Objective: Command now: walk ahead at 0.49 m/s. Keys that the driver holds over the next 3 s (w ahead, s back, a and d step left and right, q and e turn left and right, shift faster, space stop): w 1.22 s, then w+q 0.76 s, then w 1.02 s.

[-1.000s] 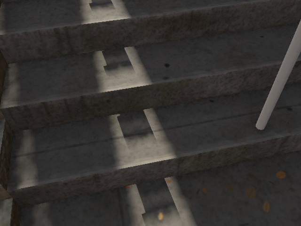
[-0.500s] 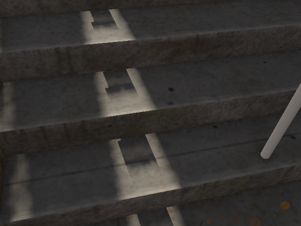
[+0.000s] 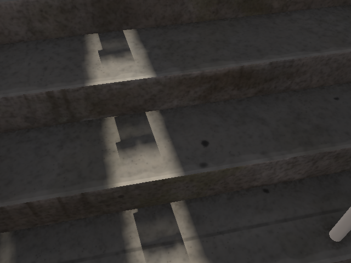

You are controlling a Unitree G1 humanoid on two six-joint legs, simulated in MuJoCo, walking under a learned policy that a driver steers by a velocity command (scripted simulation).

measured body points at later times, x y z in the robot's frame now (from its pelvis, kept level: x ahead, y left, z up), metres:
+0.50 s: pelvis +0.29 +0.09 +0.03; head +0.33 +0.09 +0.48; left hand +0.26 +0.34 -0.12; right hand +0.46 -0.09 -0.08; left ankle +0.43 +0.17 -0.58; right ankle +0.09 -0.07 -0.63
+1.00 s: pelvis +0.56 +0.10 +0.17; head +0.61 +0.12 +0.62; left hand +0.79 +0.23 +0.07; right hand +0.43 -0.08 +0.04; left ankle +0.42 +0.17 -0.58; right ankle +0.75 +0.00 -0.34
